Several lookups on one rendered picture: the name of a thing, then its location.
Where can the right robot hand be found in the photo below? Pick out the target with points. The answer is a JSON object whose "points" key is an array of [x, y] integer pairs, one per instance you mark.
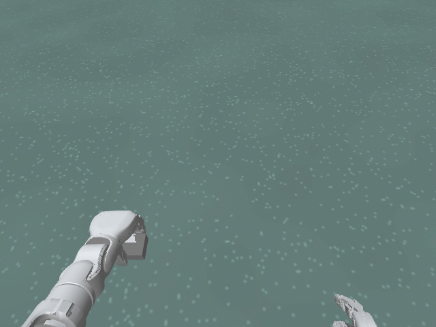
{"points": [[354, 310]]}

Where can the small box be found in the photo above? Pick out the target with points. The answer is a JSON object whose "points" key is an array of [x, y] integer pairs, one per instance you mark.
{"points": [[135, 247]]}

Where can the left robot hand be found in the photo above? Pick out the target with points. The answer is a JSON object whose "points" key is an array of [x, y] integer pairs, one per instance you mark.
{"points": [[120, 225]]}

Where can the left robot arm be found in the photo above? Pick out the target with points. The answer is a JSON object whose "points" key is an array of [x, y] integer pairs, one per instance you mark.
{"points": [[73, 296]]}

